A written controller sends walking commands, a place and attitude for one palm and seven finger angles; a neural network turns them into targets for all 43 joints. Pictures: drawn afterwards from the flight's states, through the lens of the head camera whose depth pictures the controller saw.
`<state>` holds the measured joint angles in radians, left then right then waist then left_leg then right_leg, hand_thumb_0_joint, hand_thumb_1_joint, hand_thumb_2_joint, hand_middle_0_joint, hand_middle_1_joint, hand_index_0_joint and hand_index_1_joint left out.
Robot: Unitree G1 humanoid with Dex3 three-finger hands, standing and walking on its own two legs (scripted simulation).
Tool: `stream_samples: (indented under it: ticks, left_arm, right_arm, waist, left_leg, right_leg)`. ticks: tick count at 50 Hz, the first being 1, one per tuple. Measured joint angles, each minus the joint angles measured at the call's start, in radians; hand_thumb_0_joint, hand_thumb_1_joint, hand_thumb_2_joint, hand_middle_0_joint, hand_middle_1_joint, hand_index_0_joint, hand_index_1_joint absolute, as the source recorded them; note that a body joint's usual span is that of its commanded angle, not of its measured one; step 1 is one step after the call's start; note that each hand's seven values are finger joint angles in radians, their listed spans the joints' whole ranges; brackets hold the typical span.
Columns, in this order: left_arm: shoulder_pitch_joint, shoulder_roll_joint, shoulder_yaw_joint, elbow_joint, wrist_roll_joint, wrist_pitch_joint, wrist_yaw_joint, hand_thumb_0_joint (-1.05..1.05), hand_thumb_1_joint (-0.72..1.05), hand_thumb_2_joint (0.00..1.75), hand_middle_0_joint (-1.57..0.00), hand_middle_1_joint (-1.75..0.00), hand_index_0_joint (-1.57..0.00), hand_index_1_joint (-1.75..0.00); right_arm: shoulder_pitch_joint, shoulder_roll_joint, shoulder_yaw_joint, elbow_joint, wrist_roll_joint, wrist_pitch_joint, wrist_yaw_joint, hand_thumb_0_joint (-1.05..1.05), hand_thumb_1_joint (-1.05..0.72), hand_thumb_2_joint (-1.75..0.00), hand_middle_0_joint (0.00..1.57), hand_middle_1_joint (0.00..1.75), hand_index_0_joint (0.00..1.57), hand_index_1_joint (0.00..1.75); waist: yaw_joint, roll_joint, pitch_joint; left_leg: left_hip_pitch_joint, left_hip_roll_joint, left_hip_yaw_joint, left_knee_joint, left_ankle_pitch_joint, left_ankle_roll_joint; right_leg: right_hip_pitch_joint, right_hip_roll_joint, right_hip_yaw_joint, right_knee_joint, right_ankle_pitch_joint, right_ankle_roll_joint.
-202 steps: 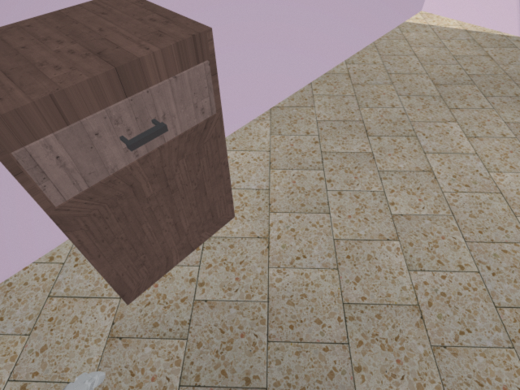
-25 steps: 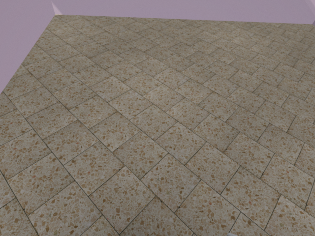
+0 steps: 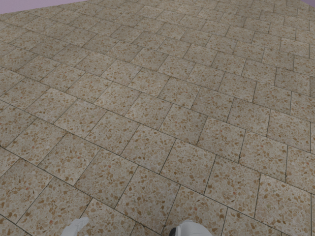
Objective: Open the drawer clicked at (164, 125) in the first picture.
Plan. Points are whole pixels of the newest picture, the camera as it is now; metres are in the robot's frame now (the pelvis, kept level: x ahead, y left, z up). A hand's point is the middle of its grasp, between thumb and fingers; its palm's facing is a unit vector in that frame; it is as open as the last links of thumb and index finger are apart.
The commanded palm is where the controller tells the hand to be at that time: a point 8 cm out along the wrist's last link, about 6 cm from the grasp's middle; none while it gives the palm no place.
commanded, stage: turn to face it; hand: left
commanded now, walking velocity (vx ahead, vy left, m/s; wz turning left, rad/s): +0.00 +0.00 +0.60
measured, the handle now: out of the picture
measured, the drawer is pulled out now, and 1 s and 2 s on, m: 0.00 0.00 0.00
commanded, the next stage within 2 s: none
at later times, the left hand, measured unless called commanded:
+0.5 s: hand out of the picture +0.13 +0.27 -0.16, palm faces +0.26 -0.95 -0.19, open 7.4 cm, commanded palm none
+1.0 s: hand out of the picture +0.07 +0.21 -0.12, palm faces +0.54 -0.79 -0.30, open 7.4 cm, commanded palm none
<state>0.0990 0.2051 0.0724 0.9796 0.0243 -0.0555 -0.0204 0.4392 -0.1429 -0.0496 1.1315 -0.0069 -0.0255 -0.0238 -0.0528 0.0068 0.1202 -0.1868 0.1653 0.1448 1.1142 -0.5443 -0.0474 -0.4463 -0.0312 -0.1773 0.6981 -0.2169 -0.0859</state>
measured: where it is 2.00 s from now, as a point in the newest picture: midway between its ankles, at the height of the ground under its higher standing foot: outside the picture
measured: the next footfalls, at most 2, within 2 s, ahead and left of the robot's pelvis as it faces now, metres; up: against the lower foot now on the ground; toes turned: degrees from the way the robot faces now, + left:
left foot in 0.34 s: +0.17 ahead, +0.15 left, +0.00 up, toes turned +20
right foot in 0.90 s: +0.19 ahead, -0.10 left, +0.00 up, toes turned +28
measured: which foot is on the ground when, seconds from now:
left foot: up 0.00-0.32, down 0.34-0.90, up 0.92-1.00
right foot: down 0.00-0.34, up 0.36-0.88, down 0.90-1.00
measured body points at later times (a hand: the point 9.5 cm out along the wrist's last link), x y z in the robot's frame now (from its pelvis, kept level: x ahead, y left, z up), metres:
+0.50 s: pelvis +0.09 +0.06 +0.02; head +0.12 +0.10 +0.46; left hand +0.12 +0.32 -0.15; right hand +0.19 -0.18 -0.11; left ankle +0.13 +0.13 -0.71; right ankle +0.08 -0.10 -0.63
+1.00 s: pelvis +0.11 -0.01 +0.03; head +0.15 -0.02 +0.47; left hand +0.05 +0.25 -0.10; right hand +0.32 -0.20 -0.13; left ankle +0.08 +0.11 -0.65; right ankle +0.15 -0.12 -0.71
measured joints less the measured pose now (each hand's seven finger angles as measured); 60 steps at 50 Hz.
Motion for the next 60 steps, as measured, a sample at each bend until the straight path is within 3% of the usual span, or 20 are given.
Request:
stream_samples:
  ticks: [3, 8, 15, 17, 18, 20, 23, 29, 40, 43, 45, 48, 52, 56, 60]
  left_arm:
    - [-0.006, -0.020, -0.019, 0.007, -0.005, -0.003, 0.020, 0.01, 0.91, 0.90, -0.20, -0.30, -0.20, -0.30]
    - [0.003, -0.060, -0.032, 0.012, -0.009, 0.020, 0.039, 0.00, 0.91, 0.90, -0.20, -0.30, -0.20, -0.30]
    - [0.011, -0.057, -0.025, -0.025, 0.002, 0.050, 0.038, 0.00, 0.92, 0.90, -0.21, -0.30, -0.20, -0.30]
    - [0.029, -0.047, -0.019, -0.034, -0.001, 0.063, 0.036, 0.00, 0.91, 0.90, -0.21, -0.30, -0.20, -0.30]
    - [0.034, -0.038, -0.012, -0.036, -0.006, 0.072, 0.034, 0.00, 0.91, 0.90, -0.21, -0.30, -0.20, -0.30]
    - [0.042, -0.016, -0.003, -0.037, -0.006, 0.095, 0.038, 0.00, 0.91, 0.90, -0.20, -0.30, -0.20, -0.30]
    - [0.049, 0.009, 0.011, -0.028, -0.003, 0.105, 0.036, 0.01, 0.91, 0.90, -0.20, -0.30, -0.20, -0.30]
    - [0.073, 0.038, 0.023, -0.036, -0.005, 0.106, 0.032, 0.01, 0.91, 0.90, -0.20, -0.30, -0.20, -0.30]
    - [0.062, 0.037, 0.014, -0.067, -0.010, 0.114, 0.037, 0.01, 0.91, 0.90, -0.20, -0.30, -0.20, -0.30]
    - [0.063, 0.021, 0.005, -0.087, -0.014, 0.105, 0.037, 0.01, 0.90, 0.90, -0.20, -0.30, -0.20, -0.30]
    - [0.083, 0.020, -0.004, -0.109, -0.012, 0.090, 0.036, 0.01, 0.90, 0.90, -0.20, -0.30, -0.20, -0.30]
    - [0.106, -0.005, -0.019, -0.110, -0.004, 0.087, 0.040, 0.01, 0.90, 0.90, -0.20, -0.30, -0.20, -0.30]
    - [0.144, -0.019, -0.028, -0.094, -0.003, 0.082, 0.042, 0.01, 0.90, 0.90, -0.20, -0.30, -0.20, -0.30]
    - [0.157, -0.023, -0.036, -0.086, 0.000, 0.071, 0.039, 0.01, 0.90, 0.90, -0.20, -0.30, -0.20, -0.30]
    - [0.166, -0.023, -0.039, -0.085, 0.004, 0.068, 0.034, 0.01, 0.90, 0.90, -0.21, -0.30, -0.20, -0.30]
  right_arm:
    - [-0.059, -0.002, 0.001, -0.016, -0.006, 0.014, -0.006, 0.01, -0.91, -0.90, 0.20, 0.30, 0.20, 0.30]
    - [-0.136, 0.006, 0.006, -0.082, -0.012, 0.029, 0.003, 0.01, -0.91, -0.90, 0.20, 0.30, 0.19, 0.30]
    - [-0.177, -0.019, -0.006, -0.124, -0.019, 0.056, 0.028, 0.02, -0.94, -0.90, 0.20, 0.30, 0.20, 0.30]
    - [-0.173, -0.034, -0.010, -0.149, -0.023, 0.048, 0.035, 0.02, -0.94, -0.90, 0.20, 0.30, 0.20, 0.30]
    - [-0.176, -0.036, -0.013, -0.158, -0.026, 0.042, 0.036, 0.02, -0.94, -0.90, 0.20, 0.30, 0.20, 0.30]
    - [-0.189, -0.037, -0.011, -0.173, -0.028, 0.032, 0.031, 0.01, -0.93, -0.90, 0.20, 0.30, 0.20, 0.30]
    - [-0.196, -0.037, -0.007, -0.184, -0.027, 0.026, 0.019, 0.01, -0.92, -0.90, 0.20, 0.30, 0.20, 0.30]
    - [-0.201, -0.040, -0.003, -0.186, -0.020, 0.029, 0.017, 0.01, -0.91, -0.90, 0.20, 0.30, 0.20, 0.30]
    - [-0.241, -0.072, -0.025, -0.201, -0.022, 0.056, 0.031, 0.01, -0.90, -0.90, 0.20, 0.30, 0.20, 0.30]
    - [-0.248, -0.089, -0.036, -0.208, -0.023, 0.070, 0.034, 0.01, -0.90, -0.90, 0.20, 0.30, 0.20, 0.30]
    - [-0.245, -0.097, -0.045, -0.217, -0.018, 0.080, 0.037, 0.01, -0.90, -0.90, 0.20, 0.30, 0.20, 0.30]
    - [-0.249, -0.122, -0.063, -0.217, -0.022, 0.095, 0.039, 0.01, -0.91, -0.90, 0.20, 0.30, 0.20, 0.30]
    - [-0.253, -0.138, -0.064, -0.222, -0.023, 0.097, 0.051, 0.01, -0.91, -0.90, 0.20, 0.30, 0.20, 0.30]
    - [-0.263, -0.139, -0.057, -0.218, -0.020, 0.103, 0.053, 0.01, -0.91, -0.90, 0.20, 0.30, 0.19, 0.30]
    - [-0.292, -0.136, -0.044, -0.204, -0.017, 0.112, 0.054, 0.01, -0.91, -0.90, 0.20, 0.30, 0.19, 0.30]
  waist:
    - [-0.009, 0.016, -0.011]
    - [-0.024, 0.026, -0.057]
    - [0.005, -0.010, -0.067]
    - [0.008, -0.019, -0.069]
    - [0.007, -0.032, -0.067]
    - [0.008, -0.046, -0.054]
    - [0.007, -0.045, -0.045]
    - [0.026, -0.024, -0.053]
    - [0.016, 0.017, -0.067]
    - [0.013, 0.031, -0.072]
    - [0.020, 0.024, -0.087]
    - [0.031, 0.049, -0.083]
    - [0.028, 0.039, -0.072]
    - [0.028, 0.018, -0.046]
    - [0.045, 0.003, -0.021]
  left_leg:
    - [-0.176, -0.034, -0.084, 0.174, 0.075, 0.015]
    - [-0.325, -0.037, -0.080, -0.003, 0.168, 0.005]
    - [-0.276, -0.053, -0.012, -0.283, 0.209, 0.005]
    - [-0.224, -0.066, -0.009, -0.392, 0.277, 0.032]
    - [-0.237, -0.082, -0.009, -0.376, 0.263, 0.070]
    - [-0.251, -0.102, -0.010, -0.354, 0.233, 0.119]
    - [-0.234, -0.127, -0.026, -0.423, 0.264, 0.128]
    - [-0.174, -0.172, -0.074, -0.602, 0.360, 0.138]
    - [-0.176, -0.221, -0.206, -0.646, 0.411, 0.105]
    - [-0.194, -0.237, -0.247, -0.632, 0.417, 0.084]
    - [-0.226, -0.258, -0.262, -0.588, 0.389, 0.066]
    - [-0.323, -0.257, -0.239, -0.302, 0.172, 0.031]
    - [-0.380, -0.207, -0.176, -0.015, 0.180, -0.002]
    - [-0.344, -0.156, -0.149, -0.014, 0.167, -0.028]
    - [-0.268, -0.128, -0.120, -0.160, 0.131, -0.030]
  right_leg:
    - [0.076, 0.003, -0.013, -0.053, -0.035, 0.027]
    - [0.175, -0.009, -0.054, -0.156, -0.030, 0.036]
    - [0.234, -0.060, -0.123, -0.106, -0.112, 0.085]
    - [0.219, -0.086, -0.137, -0.028, -0.166, 0.106]
    - [0.189, -0.100, -0.117, 0.043, -0.230, 0.119]
    - [0.099, -0.080, -0.017, 0.244, -0.342, 0.133]
    - [-0.008, -0.050, 0.076, 0.455, -0.285, 0.144]
    - [-0.048, -0.051, 0.149, 0.415, -0.174, 0.165]
    - [0.055, -0.015, 0.181, 0.167, -0.219, 0.163]
    - [0.118, 0.007, 0.177, 0.027, -0.203, 0.147]
    - [0.190, 0.003, 0.172, -0.149, -0.154, 0.121]
    - [0.199, -0.004, 0.131, -0.142, -0.114, 0.088]
    - [0.249, -0.034, 0.088, -0.188, -0.101, 0.082]
    - [0.274, -0.070, 0.037, -0.196, -0.109, 0.084]
    - [0.278, -0.103, -0.015, -0.174, -0.130, 0.095]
